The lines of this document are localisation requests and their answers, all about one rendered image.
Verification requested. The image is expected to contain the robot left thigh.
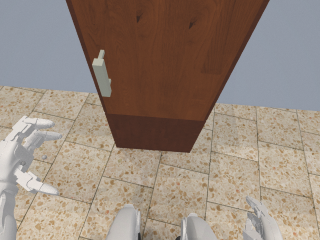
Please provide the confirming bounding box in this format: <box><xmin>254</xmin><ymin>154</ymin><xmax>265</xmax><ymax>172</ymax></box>
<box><xmin>105</xmin><ymin>207</ymin><xmax>141</xmax><ymax>240</ymax></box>

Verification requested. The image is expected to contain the robot left hand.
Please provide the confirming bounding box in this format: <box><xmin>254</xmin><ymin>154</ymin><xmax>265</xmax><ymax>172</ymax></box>
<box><xmin>0</xmin><ymin>116</ymin><xmax>63</xmax><ymax>196</ymax></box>

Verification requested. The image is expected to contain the cupboard door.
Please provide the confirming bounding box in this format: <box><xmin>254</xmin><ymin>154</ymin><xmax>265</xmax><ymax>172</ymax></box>
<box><xmin>71</xmin><ymin>0</ymin><xmax>264</xmax><ymax>121</ymax></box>

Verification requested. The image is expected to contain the left robot forearm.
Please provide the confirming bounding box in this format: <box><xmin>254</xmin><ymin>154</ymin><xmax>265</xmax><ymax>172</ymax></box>
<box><xmin>0</xmin><ymin>180</ymin><xmax>19</xmax><ymax>240</ymax></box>

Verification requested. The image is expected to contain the robot right hand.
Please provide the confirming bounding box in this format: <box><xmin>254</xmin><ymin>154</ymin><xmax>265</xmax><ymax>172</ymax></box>
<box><xmin>242</xmin><ymin>195</ymin><xmax>284</xmax><ymax>240</ymax></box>

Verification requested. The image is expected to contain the robot right thigh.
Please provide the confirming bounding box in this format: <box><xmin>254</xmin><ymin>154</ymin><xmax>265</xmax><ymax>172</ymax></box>
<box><xmin>180</xmin><ymin>216</ymin><xmax>218</xmax><ymax>240</ymax></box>

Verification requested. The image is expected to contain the handle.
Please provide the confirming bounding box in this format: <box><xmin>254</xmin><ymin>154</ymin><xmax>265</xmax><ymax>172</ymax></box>
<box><xmin>92</xmin><ymin>49</ymin><xmax>112</xmax><ymax>97</ymax></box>

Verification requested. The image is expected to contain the robot thigh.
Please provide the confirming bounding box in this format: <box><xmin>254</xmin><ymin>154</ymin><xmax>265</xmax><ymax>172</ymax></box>
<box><xmin>105</xmin><ymin>207</ymin><xmax>141</xmax><ymax>240</ymax></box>
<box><xmin>180</xmin><ymin>216</ymin><xmax>218</xmax><ymax>240</ymax></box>

